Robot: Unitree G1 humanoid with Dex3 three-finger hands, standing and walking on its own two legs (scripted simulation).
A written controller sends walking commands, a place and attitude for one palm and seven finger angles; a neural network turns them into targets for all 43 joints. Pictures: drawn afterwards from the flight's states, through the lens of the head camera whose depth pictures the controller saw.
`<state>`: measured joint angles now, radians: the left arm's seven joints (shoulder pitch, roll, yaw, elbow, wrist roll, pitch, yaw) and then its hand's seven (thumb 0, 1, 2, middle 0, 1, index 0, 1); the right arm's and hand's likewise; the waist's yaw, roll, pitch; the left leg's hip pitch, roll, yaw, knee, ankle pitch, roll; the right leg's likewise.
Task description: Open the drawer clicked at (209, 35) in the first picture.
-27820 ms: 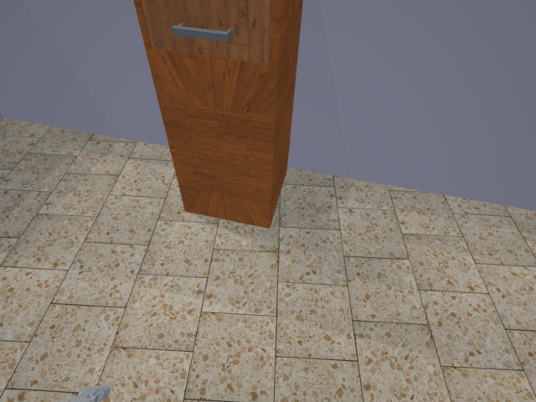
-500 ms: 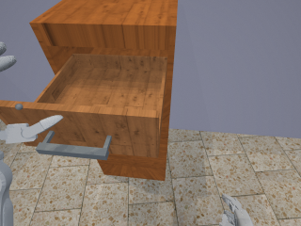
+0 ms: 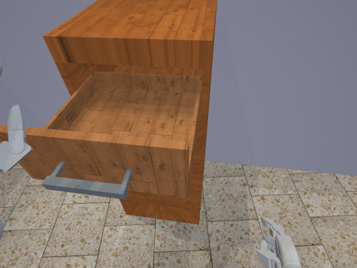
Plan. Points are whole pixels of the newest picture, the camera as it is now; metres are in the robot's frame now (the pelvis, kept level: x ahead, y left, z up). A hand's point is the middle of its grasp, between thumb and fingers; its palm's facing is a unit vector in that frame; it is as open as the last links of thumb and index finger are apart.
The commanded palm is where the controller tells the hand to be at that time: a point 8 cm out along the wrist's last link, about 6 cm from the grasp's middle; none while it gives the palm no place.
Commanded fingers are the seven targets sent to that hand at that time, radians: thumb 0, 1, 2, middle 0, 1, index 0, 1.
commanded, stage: draw the hand back to the body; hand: left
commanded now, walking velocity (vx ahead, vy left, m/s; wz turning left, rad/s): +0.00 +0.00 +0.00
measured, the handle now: (89, 178) +0.24 +0.22 +0.11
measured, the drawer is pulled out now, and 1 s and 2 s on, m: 0.27 0.27 0.27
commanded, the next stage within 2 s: step back with the hand held close in 0.10 s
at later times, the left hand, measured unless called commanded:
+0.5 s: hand (10, 158) +0.16 +0.22 +0.29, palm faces +0.46 -0.72 -0.52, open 7.4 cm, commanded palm +0.09 +0.29 +0.30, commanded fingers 0.00 0.90 0.90 -0.20 -0.30 -0.20 -0.30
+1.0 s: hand out of the picture +0.04 +0.25 +0.30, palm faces +0.59 -0.72 -0.36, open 7.4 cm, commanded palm -0.03 +0.32 +0.30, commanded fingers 0.00 0.90 0.90 -0.20 -0.30 -0.20 -0.30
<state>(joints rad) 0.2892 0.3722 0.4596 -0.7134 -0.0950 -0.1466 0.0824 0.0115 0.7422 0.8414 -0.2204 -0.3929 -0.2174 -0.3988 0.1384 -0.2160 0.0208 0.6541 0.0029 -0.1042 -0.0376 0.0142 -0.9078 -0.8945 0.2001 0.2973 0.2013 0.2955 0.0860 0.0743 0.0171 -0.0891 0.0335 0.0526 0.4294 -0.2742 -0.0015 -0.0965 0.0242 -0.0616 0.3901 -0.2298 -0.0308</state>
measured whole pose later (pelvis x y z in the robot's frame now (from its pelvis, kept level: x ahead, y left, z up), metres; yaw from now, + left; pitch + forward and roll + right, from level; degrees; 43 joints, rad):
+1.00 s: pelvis -0.15 +0.04 -0.03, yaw +1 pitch -1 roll -3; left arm 0.20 0.52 0.64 -0.80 -0.03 -0.28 0.16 0.01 0.88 0.90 -0.22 -0.30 -0.21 -0.31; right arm 0.22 -0.21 -0.01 0.61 0.00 -0.11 -0.06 0.01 -0.91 -0.89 0.20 0.30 0.20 0.30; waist -0.03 0.02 0.05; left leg -0.46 0.03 0.05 0.67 -0.17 0.06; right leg -0.53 0.02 -0.01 0.93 -0.40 0.00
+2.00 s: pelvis -0.33 +0.03 -0.01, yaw -1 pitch +0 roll +0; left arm 0.14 0.55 0.64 -0.65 -0.03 -0.28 0.17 0.01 0.88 0.90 -0.21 -0.30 -0.21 -0.31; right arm 0.26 -0.24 -0.01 0.66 0.01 -0.11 -0.08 0.01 -0.91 -0.89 0.20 0.30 0.20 0.30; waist -0.02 -0.01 -0.04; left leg -0.30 0.04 0.03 0.58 -0.27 -0.01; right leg -0.39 -0.01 -0.07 0.71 -0.39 -0.01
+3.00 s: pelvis -0.33 +0.03 +0.00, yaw +2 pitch -2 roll +0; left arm 0.28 0.22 0.02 1.09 0.01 0.02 0.02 0.00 0.92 0.90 -0.20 -0.30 -0.20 -0.30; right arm 0.32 -0.20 -0.02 1.07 -0.01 0.03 -0.01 0.01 -0.91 -0.89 0.20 0.30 0.20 0.30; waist -0.01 0.07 0.06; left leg -0.23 0.01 0.00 0.43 -0.17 -0.01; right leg -0.23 0.02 0.00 0.46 -0.20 -0.02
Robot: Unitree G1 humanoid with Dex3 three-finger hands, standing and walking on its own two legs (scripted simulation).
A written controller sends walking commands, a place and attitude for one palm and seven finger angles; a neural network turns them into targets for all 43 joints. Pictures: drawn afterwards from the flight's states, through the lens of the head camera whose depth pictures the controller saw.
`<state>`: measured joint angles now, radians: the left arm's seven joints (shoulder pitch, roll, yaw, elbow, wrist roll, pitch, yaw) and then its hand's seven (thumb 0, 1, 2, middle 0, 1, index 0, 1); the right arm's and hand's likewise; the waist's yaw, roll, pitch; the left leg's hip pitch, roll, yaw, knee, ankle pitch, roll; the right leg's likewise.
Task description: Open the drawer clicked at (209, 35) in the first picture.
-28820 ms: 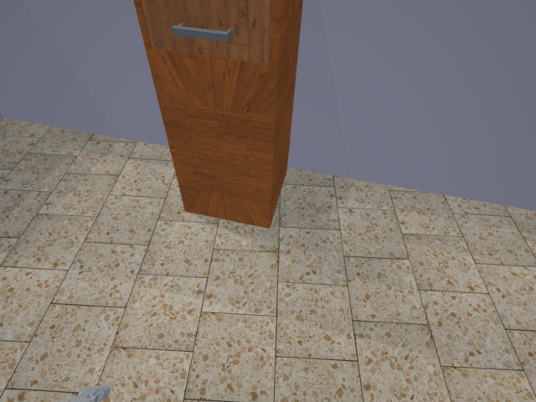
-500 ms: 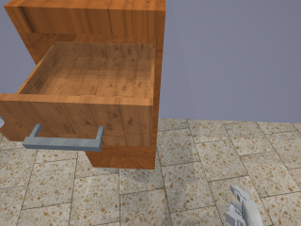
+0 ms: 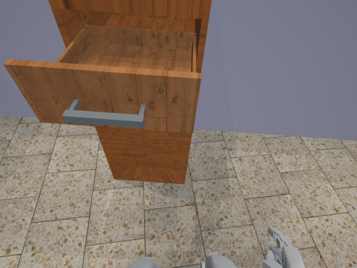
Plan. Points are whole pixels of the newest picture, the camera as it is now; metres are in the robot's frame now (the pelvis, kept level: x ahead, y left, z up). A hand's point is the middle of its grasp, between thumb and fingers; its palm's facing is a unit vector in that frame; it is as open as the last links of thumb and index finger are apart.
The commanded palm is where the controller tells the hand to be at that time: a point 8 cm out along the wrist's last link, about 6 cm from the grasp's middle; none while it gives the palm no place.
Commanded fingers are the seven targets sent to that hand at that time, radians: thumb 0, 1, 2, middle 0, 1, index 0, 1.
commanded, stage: step back with the hand held close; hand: left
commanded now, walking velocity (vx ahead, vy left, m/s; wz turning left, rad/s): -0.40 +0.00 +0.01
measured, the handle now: (107, 112) +0.40 +0.18 +0.14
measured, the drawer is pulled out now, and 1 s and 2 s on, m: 0.27 0.27 0.27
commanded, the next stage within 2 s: stop stepping back and stand still in 0.12 s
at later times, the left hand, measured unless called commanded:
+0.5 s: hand out of the picture +0.08 +0.19 +0.34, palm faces +0.53 -0.74 -0.41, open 7.4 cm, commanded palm +0.03 +0.27 +0.33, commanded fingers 0.00 0.90 0.90 -0.20 -0.30 -0.20 -0.30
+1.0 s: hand out of the picture +0.02 +0.23 +0.35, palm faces +0.62 -0.72 -0.31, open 7.4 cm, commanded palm -0.04 +0.27 +0.33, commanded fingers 0.00 0.90 0.90 -0.20 -0.30 -0.20 -0.30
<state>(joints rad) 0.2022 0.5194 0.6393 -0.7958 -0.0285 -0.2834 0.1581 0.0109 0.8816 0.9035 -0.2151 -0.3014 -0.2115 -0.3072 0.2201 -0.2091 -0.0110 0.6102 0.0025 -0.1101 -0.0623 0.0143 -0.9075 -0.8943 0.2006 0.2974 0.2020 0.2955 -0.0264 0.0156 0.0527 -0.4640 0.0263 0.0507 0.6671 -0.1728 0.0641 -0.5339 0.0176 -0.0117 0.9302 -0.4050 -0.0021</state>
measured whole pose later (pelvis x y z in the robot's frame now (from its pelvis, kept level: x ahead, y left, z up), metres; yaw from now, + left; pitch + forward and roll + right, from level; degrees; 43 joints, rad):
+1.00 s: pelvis -0.18 +0.00 +0.01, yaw -2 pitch +0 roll +0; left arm 0.14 0.55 0.64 -0.65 -0.03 -0.28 0.17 0.01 0.88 0.90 -0.21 -0.30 -0.21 -0.31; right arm 0.26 -0.24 -0.01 0.66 0.01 -0.11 -0.08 0.01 -0.91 -0.89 0.20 0.30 0.20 0.30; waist -0.02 -0.01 -0.04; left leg -0.30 0.04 0.03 0.58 -0.27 -0.01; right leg -0.39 -0.01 -0.07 0.71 -0.39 -0.01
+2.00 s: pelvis -0.17 -0.01 +0.02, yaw +1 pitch -2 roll +0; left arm 0.28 0.22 0.02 1.09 0.01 0.02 0.02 0.00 0.92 0.90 -0.20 -0.30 -0.20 -0.30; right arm 0.32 -0.20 -0.02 1.07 -0.01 0.03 -0.01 0.01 -0.91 -0.89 0.20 0.30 0.20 0.30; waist -0.01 0.07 0.06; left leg -0.23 0.01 0.00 0.43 -0.17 -0.01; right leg -0.23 0.02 0.00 0.46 -0.20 -0.02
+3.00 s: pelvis -0.14 -0.01 +0.03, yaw +0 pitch -1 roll +0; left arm 0.21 0.15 0.02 1.13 0.01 0.00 0.03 0.01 0.91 0.90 -0.20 -0.30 -0.20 -0.30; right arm 0.24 -0.15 -0.01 1.11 -0.01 0.02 -0.03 0.00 -0.91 -0.89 0.20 0.30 0.20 0.29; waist -0.02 0.02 0.08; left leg -0.17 0.03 0.01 0.41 -0.21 -0.02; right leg -0.17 0.03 0.01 0.42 -0.22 -0.03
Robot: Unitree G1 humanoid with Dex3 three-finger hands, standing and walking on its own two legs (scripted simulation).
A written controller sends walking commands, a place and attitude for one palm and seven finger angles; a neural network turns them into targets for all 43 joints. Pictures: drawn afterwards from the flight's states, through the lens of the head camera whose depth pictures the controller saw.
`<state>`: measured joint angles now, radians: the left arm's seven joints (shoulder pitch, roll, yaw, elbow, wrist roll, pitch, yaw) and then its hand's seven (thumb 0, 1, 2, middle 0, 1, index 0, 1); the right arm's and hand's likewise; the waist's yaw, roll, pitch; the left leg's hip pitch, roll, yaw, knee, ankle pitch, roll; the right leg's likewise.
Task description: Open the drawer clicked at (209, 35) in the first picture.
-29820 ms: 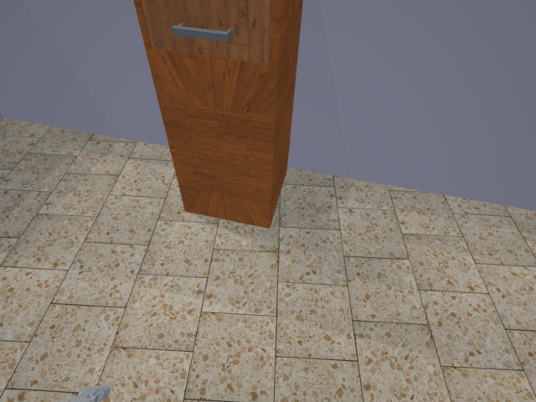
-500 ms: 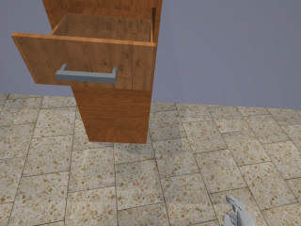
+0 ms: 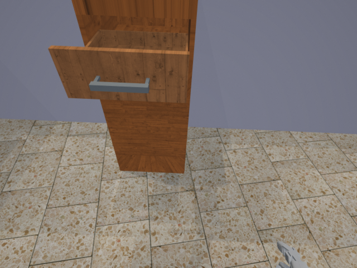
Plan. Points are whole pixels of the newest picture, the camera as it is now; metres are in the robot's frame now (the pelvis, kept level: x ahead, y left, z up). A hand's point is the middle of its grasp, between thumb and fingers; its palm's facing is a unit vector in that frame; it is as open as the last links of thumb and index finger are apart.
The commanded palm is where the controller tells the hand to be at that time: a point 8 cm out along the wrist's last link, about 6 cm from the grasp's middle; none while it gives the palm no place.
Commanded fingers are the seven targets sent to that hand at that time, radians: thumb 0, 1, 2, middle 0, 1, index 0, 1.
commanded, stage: stop stepping back and stand still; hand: left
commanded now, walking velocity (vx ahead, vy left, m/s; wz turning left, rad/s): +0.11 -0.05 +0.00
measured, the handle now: (121, 83) +0.57 +0.20 +0.13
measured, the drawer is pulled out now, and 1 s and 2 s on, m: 0.27 0.27 0.27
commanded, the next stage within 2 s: let the arm hang, fingers relaxed in 0.18 s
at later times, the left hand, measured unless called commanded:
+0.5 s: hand (89, 243) +0.20 +0.22 -0.07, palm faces +0.06 -0.95 -0.31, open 7.4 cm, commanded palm none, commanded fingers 0.00 0.90 0.90 -0.20 -0.30 -0.20 -0.30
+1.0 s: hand out of the picture +0.00 +0.21 -0.15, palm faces +0.06 -0.95 -0.31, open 7.3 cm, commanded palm none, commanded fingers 0.00 0.90 0.90 -0.20 -0.30 -0.20 -0.30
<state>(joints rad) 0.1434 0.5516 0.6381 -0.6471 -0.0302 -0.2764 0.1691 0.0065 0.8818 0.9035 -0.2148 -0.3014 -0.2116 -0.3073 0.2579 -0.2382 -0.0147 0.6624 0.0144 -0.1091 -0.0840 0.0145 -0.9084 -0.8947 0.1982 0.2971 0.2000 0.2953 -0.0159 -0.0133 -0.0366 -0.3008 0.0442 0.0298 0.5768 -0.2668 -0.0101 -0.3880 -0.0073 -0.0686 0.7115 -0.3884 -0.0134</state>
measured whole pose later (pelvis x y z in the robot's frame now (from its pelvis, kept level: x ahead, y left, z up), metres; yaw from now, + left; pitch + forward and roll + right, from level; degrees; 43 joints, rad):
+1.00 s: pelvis +0.01 +0.00 +0.01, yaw +3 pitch -2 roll +0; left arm 0.28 0.22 0.02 1.09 0.01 0.02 0.02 0.00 0.92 0.90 -0.20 -0.30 -0.20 -0.30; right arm 0.32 -0.20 -0.02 1.07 -0.01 0.03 -0.01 0.01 -0.91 -0.89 0.20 0.30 0.20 0.30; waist -0.01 0.07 0.06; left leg -0.23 0.01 0.00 0.43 -0.17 -0.01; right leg -0.23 0.02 0.00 0.46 -0.20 -0.02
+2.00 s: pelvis +0.04 -0.01 +0.01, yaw +2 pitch -1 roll +0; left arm 0.21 0.15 0.02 1.13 0.01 0.00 0.03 0.01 0.91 0.90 -0.20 -0.30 -0.20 -0.30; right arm 0.24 -0.15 -0.01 1.11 -0.01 0.02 -0.03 0.00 -0.91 -0.89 0.20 0.30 0.20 0.29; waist -0.02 0.02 0.08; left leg -0.17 0.03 0.01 0.41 -0.21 -0.02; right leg -0.17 0.03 0.01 0.42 -0.22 -0.03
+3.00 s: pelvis +0.04 -0.01 +0.01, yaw +2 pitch -1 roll +0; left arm 0.21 0.17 0.02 1.12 0.01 0.00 0.02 0.01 0.91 0.90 -0.20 -0.30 -0.20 -0.30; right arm 0.24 -0.15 -0.02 1.12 -0.01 0.02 -0.03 0.00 -0.91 -0.89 0.20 0.30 0.20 0.29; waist -0.02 0.01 0.08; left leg -0.17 0.03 0.01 0.41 -0.22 -0.02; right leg -0.17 0.03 0.01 0.41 -0.22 -0.03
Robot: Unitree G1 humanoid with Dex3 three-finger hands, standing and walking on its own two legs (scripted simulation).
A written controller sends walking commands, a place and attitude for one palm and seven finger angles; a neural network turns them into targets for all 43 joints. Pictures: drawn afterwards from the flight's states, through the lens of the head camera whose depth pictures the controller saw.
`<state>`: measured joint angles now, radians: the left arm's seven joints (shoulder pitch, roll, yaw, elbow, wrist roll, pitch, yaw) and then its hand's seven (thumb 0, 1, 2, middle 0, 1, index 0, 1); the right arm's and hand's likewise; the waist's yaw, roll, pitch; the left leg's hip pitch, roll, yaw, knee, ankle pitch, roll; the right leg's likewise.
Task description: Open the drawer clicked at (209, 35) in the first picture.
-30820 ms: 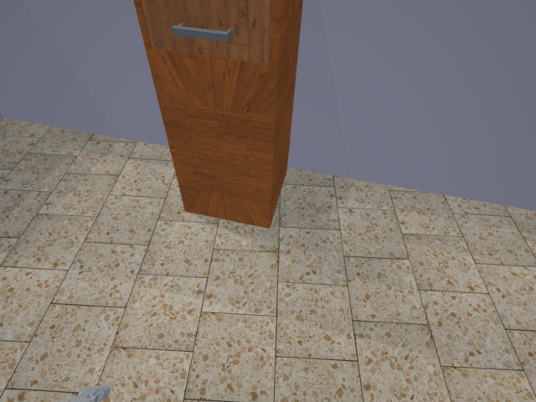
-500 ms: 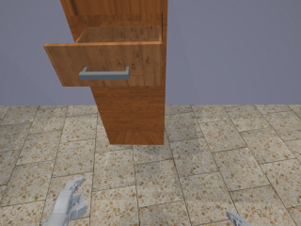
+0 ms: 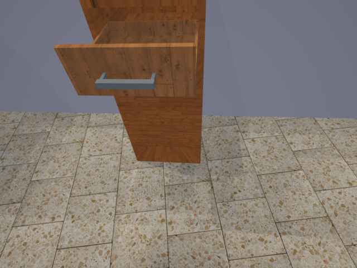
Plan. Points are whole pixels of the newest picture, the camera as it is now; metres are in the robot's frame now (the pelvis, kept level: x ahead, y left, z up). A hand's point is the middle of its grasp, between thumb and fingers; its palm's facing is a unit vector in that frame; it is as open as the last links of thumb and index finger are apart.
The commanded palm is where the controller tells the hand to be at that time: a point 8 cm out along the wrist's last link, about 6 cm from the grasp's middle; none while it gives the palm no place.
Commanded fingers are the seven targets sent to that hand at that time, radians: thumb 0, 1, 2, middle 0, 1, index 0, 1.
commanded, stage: let the arm hang, fingers relaxed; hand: left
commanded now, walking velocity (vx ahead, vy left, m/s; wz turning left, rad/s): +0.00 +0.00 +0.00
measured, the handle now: (127, 79) +0.57 +0.17 +0.12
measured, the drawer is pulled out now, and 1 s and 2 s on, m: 0.27 0.27 0.27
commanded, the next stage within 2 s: look to check the result in 0.38 s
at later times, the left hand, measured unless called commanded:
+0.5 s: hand out of the picture +0.06 +0.17 -0.17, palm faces +0.00 -0.97 -0.23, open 7.3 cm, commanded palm none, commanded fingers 0.00 0.90 0.90 -0.20 -0.30 -0.20 -0.30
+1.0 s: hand out of the picture +0.06 +0.17 -0.17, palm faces +0.01 -0.98 -0.21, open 7.4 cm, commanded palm none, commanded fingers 0.00 0.90 0.90 -0.20 -0.30 -0.20 -0.30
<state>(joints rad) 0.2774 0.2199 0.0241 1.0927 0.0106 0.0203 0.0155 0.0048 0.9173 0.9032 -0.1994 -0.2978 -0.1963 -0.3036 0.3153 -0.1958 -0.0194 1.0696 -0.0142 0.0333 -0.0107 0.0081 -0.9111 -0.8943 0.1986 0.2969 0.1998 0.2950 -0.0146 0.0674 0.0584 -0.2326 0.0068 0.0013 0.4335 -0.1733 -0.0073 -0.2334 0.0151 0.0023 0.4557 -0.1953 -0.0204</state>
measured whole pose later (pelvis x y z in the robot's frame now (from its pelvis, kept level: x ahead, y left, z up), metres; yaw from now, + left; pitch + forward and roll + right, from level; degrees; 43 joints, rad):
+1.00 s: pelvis +0.03 -0.01 +0.00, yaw -1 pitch -1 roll +0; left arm 0.21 0.15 0.02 1.13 0.01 0.00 0.03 0.01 0.91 0.90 -0.20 -0.30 -0.20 -0.30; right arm 0.24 -0.15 -0.01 1.11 -0.01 0.02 -0.03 0.00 -0.91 -0.89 0.20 0.30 0.20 0.29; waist -0.02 0.02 0.08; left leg -0.17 0.03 0.01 0.41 -0.21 -0.02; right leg -0.17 0.03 0.01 0.42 -0.22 -0.03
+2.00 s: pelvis +0.04 +0.00 +0.00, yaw -1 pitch -1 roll +0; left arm 0.21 0.17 0.02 1.12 0.01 0.00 0.02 0.01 0.91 0.90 -0.20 -0.30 -0.20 -0.30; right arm 0.24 -0.15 -0.02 1.12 -0.01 0.02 -0.03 0.00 -0.91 -0.89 0.20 0.30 0.20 0.29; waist -0.02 0.01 0.08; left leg -0.17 0.03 0.01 0.41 -0.22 -0.02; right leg -0.17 0.03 0.01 0.41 -0.22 -0.03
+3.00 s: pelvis +0.03 +0.00 +0.00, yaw -1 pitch -1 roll +0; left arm 0.22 0.17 0.02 1.12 0.01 0.00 0.02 0.01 0.91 0.90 -0.20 -0.30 -0.20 -0.30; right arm 0.23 -0.15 -0.02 1.12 -0.01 0.02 -0.03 0.00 -0.91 -0.89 0.20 0.30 0.20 0.29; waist -0.01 0.00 0.07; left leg -0.17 0.02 0.02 0.41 -0.22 -0.01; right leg -0.16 0.02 0.02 0.41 -0.22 -0.02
